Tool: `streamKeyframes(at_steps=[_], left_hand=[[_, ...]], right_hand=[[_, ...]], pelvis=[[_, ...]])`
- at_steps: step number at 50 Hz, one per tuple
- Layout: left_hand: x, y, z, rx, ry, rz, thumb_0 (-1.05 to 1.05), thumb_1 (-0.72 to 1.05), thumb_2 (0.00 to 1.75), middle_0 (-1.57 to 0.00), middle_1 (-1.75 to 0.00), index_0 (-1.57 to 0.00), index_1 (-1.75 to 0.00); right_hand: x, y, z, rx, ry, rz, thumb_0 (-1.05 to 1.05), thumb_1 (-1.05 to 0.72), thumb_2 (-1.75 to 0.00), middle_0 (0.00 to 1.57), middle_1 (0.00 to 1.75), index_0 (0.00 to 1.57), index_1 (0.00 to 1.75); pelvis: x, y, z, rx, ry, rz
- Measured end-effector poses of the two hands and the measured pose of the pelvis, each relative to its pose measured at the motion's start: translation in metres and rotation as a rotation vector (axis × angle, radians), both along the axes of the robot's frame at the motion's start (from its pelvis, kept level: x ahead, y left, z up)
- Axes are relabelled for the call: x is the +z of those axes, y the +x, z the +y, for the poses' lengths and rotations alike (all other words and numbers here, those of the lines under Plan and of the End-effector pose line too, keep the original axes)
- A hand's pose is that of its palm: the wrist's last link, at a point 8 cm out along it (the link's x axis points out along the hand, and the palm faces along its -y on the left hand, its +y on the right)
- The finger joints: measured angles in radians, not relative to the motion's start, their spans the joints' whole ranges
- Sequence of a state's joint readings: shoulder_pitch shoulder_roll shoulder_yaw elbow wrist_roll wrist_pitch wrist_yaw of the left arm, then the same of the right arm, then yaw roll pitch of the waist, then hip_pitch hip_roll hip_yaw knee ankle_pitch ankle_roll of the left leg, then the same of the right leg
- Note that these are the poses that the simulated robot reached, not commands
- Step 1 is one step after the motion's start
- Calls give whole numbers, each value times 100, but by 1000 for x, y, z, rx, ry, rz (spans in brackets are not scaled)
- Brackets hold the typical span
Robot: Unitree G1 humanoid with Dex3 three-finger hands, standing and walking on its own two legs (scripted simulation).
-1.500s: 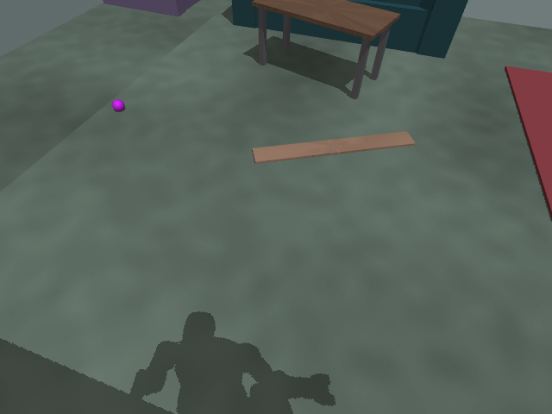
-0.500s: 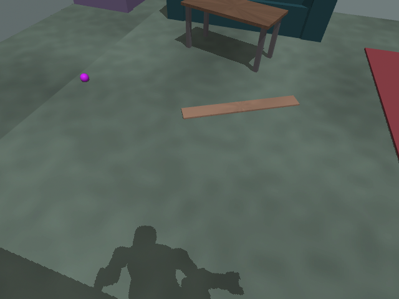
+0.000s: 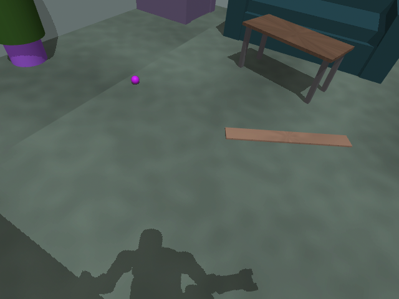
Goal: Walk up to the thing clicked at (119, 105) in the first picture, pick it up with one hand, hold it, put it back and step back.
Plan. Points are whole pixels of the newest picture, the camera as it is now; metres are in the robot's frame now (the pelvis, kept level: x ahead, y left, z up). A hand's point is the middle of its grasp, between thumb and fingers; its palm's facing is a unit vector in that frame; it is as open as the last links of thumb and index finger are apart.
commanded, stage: walk up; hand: left
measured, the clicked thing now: (135, 79) +1.95 +0.57 -0.72
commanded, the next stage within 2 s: none
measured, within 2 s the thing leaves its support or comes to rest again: neither
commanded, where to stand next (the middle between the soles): +1.61 +0.25 m, yaw +11 degrees
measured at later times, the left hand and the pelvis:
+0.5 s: hand (89, 202) +0.37 +0.29 -0.11, palm faces +0.10 -0.92 -0.39, open 7.4 cm; pelvis +0.28 +0.01 +0.00, yaw +8 degrees
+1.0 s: hand (80, 165) +0.51 +0.38 -0.14, palm faces +0.18 -0.92 -0.36, open 7.4 cm; pelvis +0.56 +0.10 +0.01, yaw +12 degrees
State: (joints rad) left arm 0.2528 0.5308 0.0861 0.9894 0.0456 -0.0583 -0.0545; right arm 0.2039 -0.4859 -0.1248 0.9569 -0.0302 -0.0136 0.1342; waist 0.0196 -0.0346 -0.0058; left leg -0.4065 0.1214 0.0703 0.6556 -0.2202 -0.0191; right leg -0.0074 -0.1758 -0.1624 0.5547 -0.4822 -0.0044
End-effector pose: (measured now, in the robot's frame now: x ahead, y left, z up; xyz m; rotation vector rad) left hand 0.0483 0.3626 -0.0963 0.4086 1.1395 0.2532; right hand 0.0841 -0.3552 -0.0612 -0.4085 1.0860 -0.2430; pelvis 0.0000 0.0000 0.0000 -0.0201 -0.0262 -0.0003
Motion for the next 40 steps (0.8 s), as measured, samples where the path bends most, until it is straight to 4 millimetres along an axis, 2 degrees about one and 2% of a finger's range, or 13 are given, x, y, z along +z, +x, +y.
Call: streamKeyframes(at_steps=[3, 9, 14, 18, 22, 25, 29, 32, 36, 40], left_hand=[[-8, 31, 11, -2, -15, 25, 1, 90, 90, -20, -30, -20, -29], [7, 109, -2, -42, -103, -38, 1, 91, 90, -20, -30, -20, -29], [17, 169, -9, -48, -122, -50, 1, 90, 90, -20, -30, -20, -29], [22, 225, -14, -32, -103, -73, 1, 90, 90, -20, -30, -20, -30], [19, 283, -19, 4, -59, -131, 1, 90, 90, -20, -30, -20, -30], [21, 306, -26, 44, -45, -175, 1, 90, 90, -20, -30, -20, -29], [31, 311, -32, 104, -53, -138, 1, 90, 90, -20, -30, -20, -29], [34, 309, -29, 146, -56, -78, 1, 90, 90, -20, -30, -20, -30], [30, 313, -16, 203, -60, -4, 1, 90, 90, -20, -30, -20, -30], [19, 330, 5, 250, -68, 53, 1, 90, 90, -20, -30, -20, -30]], right_hand=[[-4, 24, 24, -7, 5, -38, 1, -91, -90, 20, 30, 20, 30], [-3, 46, 62, -10, 58, 46, 1, -91, -90, 20, 30, 20, 30], [-14, 79, 73, -3, 96, 108, 1, -90, -90, 20, 30, 20, 30], [-29, 123, 68, 11, 113, 147, 1, -90, -90, 20, 30, 21, 30], [-53, 187, 52, 41, 108, 165, 1, -90, -90, 20, 30, 21, 30], [-60, 249, 48, 86, 97, 151, 1, -91, -90, 20, 30, 20, 30], [-43, 343, 57, 172, 106, 67, 2, -91, -90, 20, 30, 20, 30], [-26, 408, 67, 230, 109, 1, 1, -91, -90, 20, 30, 20, 30], [-8, 483, 83, 288, 94, -35, 1, -91, -90, 20, 30, 20, 30], [0, 553, 107, 332, 72, -49, 1, -91, -90, 20, 30, 20, 30]], pelvis=[[-2, 24, 16, 13, 19, -6], [19, 80, 29, 34, 34, -9], [23, 136, 31, 62, 44, -11], [17, 189, 25, 85, 48, -6], [-1, 249, 11, 111, 33, -8], [-3, 281, 6, 138, 14, -23], [12, 320, 9, 163, 3, -27], [20, 350, 13, 173, -3, -18], [24, 395, 22, 186, -7, -3], [19, 443, 40, 202, -21, 1]])
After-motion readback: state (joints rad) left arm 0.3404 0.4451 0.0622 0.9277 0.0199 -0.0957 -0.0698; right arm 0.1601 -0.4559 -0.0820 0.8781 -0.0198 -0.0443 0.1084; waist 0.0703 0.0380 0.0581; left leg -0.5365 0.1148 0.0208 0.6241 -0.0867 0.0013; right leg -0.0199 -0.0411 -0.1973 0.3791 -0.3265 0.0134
